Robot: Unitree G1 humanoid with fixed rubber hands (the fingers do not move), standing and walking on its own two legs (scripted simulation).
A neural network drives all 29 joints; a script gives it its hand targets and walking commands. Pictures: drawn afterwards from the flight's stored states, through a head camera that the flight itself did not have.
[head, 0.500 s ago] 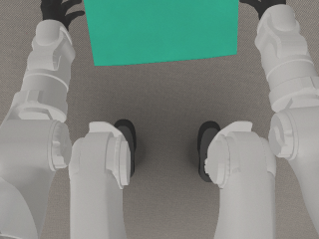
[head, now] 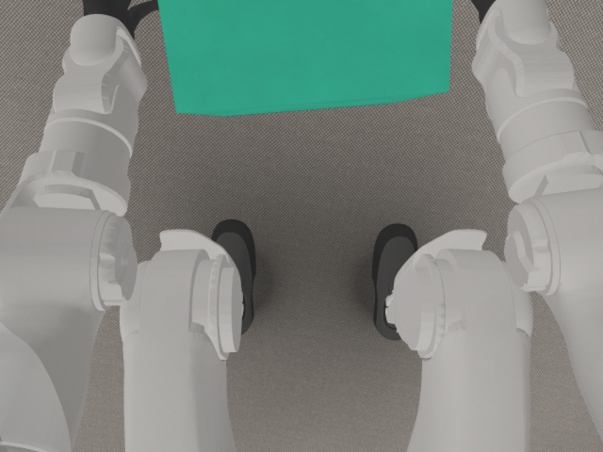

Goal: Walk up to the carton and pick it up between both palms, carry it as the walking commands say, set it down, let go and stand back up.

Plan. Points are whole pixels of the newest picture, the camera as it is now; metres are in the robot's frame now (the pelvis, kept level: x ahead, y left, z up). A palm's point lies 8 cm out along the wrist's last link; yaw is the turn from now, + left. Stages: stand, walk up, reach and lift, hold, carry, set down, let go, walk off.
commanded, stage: reach and lift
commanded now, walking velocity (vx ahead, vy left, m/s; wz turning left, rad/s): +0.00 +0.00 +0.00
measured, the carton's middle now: (304, 36) +0.52 +0.02 -0.25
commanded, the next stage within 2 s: none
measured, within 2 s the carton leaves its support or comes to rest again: leaves its support in 0.96 s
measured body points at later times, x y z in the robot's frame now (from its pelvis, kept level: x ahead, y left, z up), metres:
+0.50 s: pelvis +0.00 +0.00 +0.01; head +0.38 +0.00 +0.24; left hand +0.54 +0.19 -0.20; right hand +0.56 -0.15 -0.20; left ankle +0.12 +0.14 -0.33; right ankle +0.12 -0.14 -0.33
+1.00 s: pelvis +0.00 +0.00 -0.01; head +0.37 +0.00 +0.25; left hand +0.54 +0.19 -0.19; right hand +0.56 -0.15 -0.19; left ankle +0.12 +0.14 -0.33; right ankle +0.12 -0.14 -0.33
